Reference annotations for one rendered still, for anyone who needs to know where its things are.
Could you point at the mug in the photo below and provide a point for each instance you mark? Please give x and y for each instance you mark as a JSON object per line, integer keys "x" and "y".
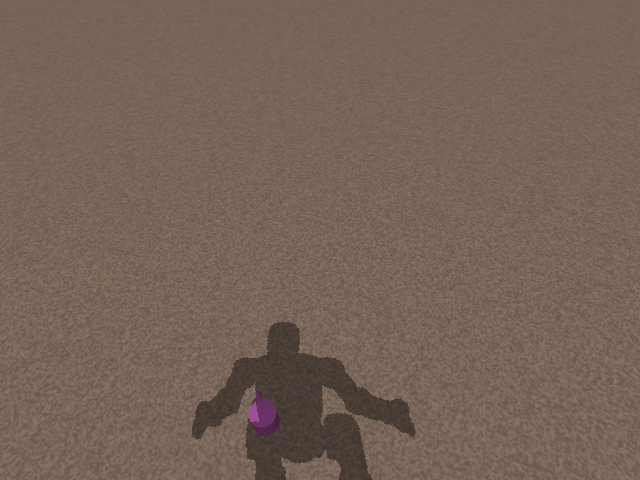
{"x": 263, "y": 416}

